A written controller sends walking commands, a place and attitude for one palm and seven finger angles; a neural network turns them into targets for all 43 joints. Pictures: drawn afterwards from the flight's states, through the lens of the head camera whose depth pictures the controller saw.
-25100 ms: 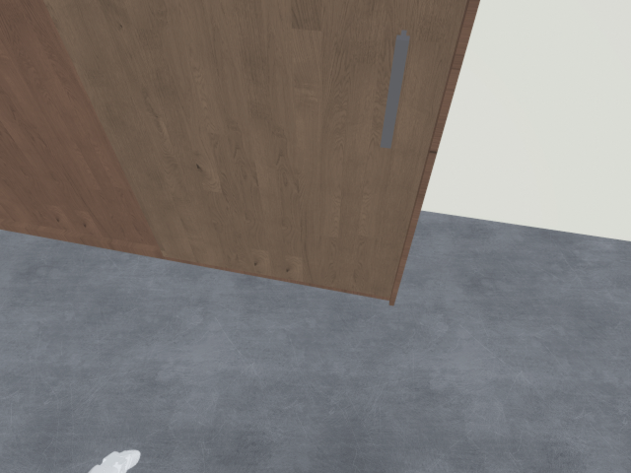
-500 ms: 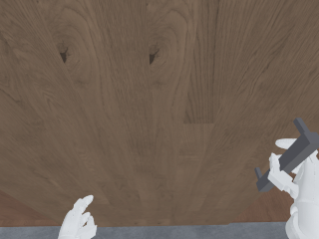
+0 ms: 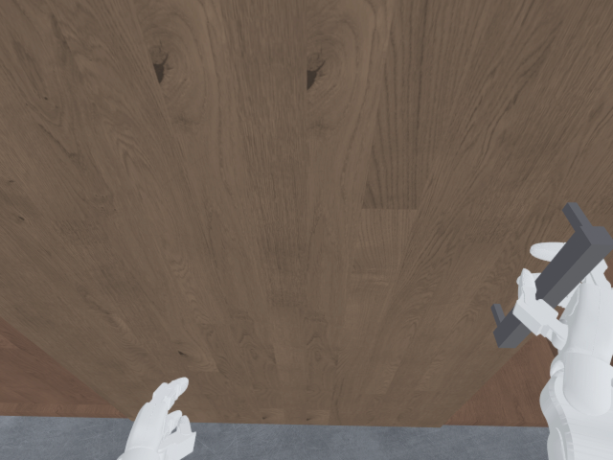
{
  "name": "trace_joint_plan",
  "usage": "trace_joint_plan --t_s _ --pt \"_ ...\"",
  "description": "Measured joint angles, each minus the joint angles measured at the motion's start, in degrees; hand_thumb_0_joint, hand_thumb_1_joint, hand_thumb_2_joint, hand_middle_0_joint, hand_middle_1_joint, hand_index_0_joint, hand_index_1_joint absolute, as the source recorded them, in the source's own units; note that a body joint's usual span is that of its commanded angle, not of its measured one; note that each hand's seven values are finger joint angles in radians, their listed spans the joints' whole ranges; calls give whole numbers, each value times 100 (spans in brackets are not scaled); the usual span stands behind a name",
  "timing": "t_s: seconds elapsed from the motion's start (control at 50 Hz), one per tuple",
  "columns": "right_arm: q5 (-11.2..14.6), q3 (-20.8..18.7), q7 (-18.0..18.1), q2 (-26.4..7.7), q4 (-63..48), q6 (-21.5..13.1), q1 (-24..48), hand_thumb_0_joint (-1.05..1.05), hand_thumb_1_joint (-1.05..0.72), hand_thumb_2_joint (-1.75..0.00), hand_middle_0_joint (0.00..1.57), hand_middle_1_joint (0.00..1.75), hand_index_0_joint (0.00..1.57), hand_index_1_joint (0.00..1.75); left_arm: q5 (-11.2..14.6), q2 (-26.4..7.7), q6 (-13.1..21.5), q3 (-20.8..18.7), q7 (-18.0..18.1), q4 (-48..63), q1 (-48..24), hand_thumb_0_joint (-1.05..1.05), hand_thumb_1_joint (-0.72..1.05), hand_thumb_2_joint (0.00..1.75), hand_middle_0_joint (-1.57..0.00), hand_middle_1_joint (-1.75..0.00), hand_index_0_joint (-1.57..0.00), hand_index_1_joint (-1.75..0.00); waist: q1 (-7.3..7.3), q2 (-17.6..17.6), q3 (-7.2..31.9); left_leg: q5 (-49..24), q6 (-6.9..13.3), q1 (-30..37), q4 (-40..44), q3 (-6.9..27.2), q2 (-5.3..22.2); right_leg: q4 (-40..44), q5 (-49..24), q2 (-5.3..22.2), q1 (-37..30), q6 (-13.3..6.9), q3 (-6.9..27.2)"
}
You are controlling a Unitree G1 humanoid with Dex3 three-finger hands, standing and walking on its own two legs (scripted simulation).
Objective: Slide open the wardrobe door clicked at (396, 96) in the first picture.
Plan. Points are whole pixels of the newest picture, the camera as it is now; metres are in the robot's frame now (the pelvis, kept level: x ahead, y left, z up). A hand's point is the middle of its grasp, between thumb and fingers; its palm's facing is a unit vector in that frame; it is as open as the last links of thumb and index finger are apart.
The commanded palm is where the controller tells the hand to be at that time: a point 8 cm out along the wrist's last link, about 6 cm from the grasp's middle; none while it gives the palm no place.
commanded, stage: stop walking and hold the door there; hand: right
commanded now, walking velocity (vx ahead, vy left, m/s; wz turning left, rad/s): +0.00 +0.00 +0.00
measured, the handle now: (535, 283) +0.32 -0.28 +0.08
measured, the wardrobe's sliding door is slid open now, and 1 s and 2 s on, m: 0.43 0.43 0.43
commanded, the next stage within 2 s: none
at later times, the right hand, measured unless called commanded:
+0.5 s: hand (527, 300) +0.29 -0.25 +0.10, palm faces +0.46 +0.86 -0.21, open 6.2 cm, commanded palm +0.24 -0.25 +0.09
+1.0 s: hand (529, 304) +0.28 -0.25 +0.10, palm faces +0.36 +0.91 -0.20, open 6.0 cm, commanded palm +0.24 -0.27 +0.09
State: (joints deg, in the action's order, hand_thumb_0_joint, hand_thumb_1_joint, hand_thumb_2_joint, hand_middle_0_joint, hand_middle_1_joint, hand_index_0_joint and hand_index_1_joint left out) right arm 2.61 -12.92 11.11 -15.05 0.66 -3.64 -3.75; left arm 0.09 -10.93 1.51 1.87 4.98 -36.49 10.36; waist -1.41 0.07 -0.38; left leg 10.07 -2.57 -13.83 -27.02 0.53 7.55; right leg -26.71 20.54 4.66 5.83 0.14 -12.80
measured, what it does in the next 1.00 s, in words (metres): lifts its right foot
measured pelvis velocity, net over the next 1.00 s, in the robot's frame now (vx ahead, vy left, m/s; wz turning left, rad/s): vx -0.08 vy -0.04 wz -0.04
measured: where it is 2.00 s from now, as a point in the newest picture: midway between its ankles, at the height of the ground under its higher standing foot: outside the picture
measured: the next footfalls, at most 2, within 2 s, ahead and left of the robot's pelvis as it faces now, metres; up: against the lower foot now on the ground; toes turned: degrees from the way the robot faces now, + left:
right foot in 1.08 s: -0.04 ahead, -0.26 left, +0.00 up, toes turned -5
left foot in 1.32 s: -0.07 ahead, -0.03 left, +0.00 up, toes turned +1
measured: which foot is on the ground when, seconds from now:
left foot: down 0.00-1.00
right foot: down 0.00-0.88, up 0.90-1.00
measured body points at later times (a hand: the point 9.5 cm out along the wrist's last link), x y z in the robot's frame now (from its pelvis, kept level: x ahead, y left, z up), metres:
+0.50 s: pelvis -0.03 +0.01 +0.00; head -0.01 +0.01 +0.45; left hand +0.13 +0.25 -0.10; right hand +0.26 -0.29 +0.11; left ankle +0.01 +0.21 -0.73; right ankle -0.07 -0.09 -0.74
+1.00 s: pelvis -0.08 -0.04 -0.01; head -0.01 -0.02 +0.44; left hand +0.11 +0.19 -0.13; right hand +0.26 -0.29 +0.11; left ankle -0.03 +0.15 -0.74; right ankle -0.11 -0.16 -0.68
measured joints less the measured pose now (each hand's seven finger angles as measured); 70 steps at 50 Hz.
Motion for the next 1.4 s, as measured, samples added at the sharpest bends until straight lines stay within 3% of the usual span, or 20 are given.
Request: trace_joint_plan --t_s 0.52,0.64,0.7,0.76,0.82,0.86,0.88,0.92,0.98,1.02,1.08,1.1,1.14,1.18,1.22,1.26,1.3,1.32,1.36,1.4 --pt "36 -147 124 -144 876 23 905 -4 -64 -77 46 140 33 140 101 -162 -81 -193 128 -87 -86 1 90 90 -20 -30 -21 -30 3 -5 -246 -138 -132 -312 -47 142 52 -129 -239 -57 336 -16 -49" --pt "2 -82 117 -159 914 -10 1213 -5 -64 -75 46 140 34 140 105 -344 -290 -294 177 -47 -277 1 90 90 -20 -30 -21 -30 12 -23 -367 -87 -476 -602 -91 236 256 -390 -229 -231 734 -135 -83" --pt "-26 -8 97 -133 925 6 1406 -4 -64 -74 46 140 35 140 126 -376 -372 -343 203 -48 -347 1 90 90 -20 -30 -21 -30 24 -51 -484 -158 -330 -767 -272 283 357 -399 -294 -353 815 -219 -93" --pt "9 78 101 -136 990 34 1597 -4 -65 -74 46 140 35 140 174 -308 -394 -338 216 -31 -375 1 91 90 -20 -30 -20 -30 18 -62 -604 -123 -27 -990 -829 176 408 -522 -276 -393 843 -298 -98" --pt "65 147 118 -81 1144 61 1722 -2 -66 -75 46 140 34 140 192 -168 -325 -266 176 -37 -275 1 91 90 -20 -30 -20 -30 -44 -20 -590 568 138 -966 -1429 -104 259 -696 -172 -372 849 -330 -88" --pt "106 186 140 -23 1233 79 1775 -2 -66 -75 46 140 32 140 181 -102 -270 -188 122 -47 -186 1 91 90 -20 -30 -20 -30 -114 15 -531 550 204 -753 -1291 -310 168 -823 -92 -379 888 -326 -104" --pt "109 200 154 40 1275 71 1805 -2 -66 -76 46 140 32 140 168 -120 -259 -153 85 -63 -176 1 91 90 -20 -30 -20 -30 -133 105 -510 658 64 -672 -1155 -348 157 -942 -32 -350 957 -322 -82" --pt "140 249 159 172 1314 41 1840 -2 -66 -75 46 140 32 140 136 -204 -285 -138 16 -146 -262 1 90 90 -20 -30 -20 -30 -121 264 -523 660 -162 -674 -1051 -368 198 -1617 407 -451 1261 -64 230" --pt "127 468 67 259 1191 121 1936 -2 -67 -75 46 140 34 140 111 -321 -259 -183 -44 -243 -395 1 90 90 -20 -30 -21 -30 -140 111 -661 362 -274 -683 -758 -221 524 -3001 1205 -780 1769 167 794" --pt "20 585 15 243 1015 127 2001 -2 -68 -75 46 140 36 140 101 -321 -218 -139 -4 -255 -504 2 90 90 -20 -30 -21 -30 -24 -137 -761 218 -300 -738 -698 -167 780 -2569 1281 -675 1703 171 1015" --pt "-54 830 -19 300 758 124 2145 -2 -67 -75 46 140 35 140 100 -416 -217 -147 116 -74 -581 2 90 90 -20 -30 -21 -30 164 -185 -815 317 -329 -946 -1088 -195 1010 -593 -292 -203 1115 213 993" --pt "-47 928 -25 296 700 128 2246 -2 -68 -76 46 140 34 140 97 -379 -179 -215 164 -70 -656 2 90 90 -20 -30 -21 -30 134 -279 -923 459 -261 -1046 -1332 -63 1113 -519 -636 -238 1055 335 854" --pt "-27 1062 1 317 711 68 2381 -2 -69 -77 46 140 30 140 125 -199 -111 -284 184 -59 -760 1 91 90 -20 -30 -20 -30 -83 -372 -1145 1253 -38 -1286 -2259 232 871 -845 -501 -239 1030 350 601" --pt "21 1159 80 515 757 84 2405 -1 -73 -79 46 140 26 140 116 -17 -48 -241 133 -10 -684 1 91 90 -20 -30 -20 -30 -109 -185 -1124 1846 63 -1433 -3439 80 333 -929 -351 -105 1088 278 628" --pt "30 1233 129 696 819 128 2411 0 -74 -79 44 140 22 140 140 159 -22 -148 38 -22 -565 1 91 90 -20 -30 -20 -30 -90 -26 -1050 1919 130 -1311 -3747 -238 -99 -723 -467 -74 1096 243 734" --pt "39 1316 118 761 875 173 2425 0 -74 -79 41 140 22 140 155 299 -12 -21 -76 -53 -431 1 91 90 -20 -30 -20 -30 -165 13 -984 1782 183 -928 -2983 -521 -388 -504 -603 -112 1053 228 740" --pt "64 1388 82 765 956 187 2468 0 -74 -79 41 140 23 140 156 385 -19 117 -183 -56 -307 1 91 90 -20 -30 -20 -30 -290 -21 -926 1264 249 -384 -1602 -675 -562 -475 -609 -195 1047 231 669" --pt "60 1392 53 763 1003 175 2494 -1 -74 -79 41 140 23 140 150 387 -26 187 -221 -68 -291 1 90 90 -20 -30 -20 -30 -322 9 -927 1079 446 -118 -1042 -690 -624 -576 -553 -209 1074 236 653" --pt "50 1345 23 780 1078 143 2466 -1 -73 -78 41 140 23 140 149 305 -73 273 -254 -187 -413 1 90 90 -20 -30 -21 -30 -238 344 -1011 1090 728 98 -747 -776 -825 -807 -485 -39 1108 178 752" --pt "81 1380 -43 733 1180 112 2449 -2 -73 -77 42 140 23 140 158 277 -83 249 -268 -242 -445 1 90 90 -20 -30 -21 -30 -192 398 -1047 1001 757 234 -560 -764 -832 -1059 -167 -133 1124 106 930"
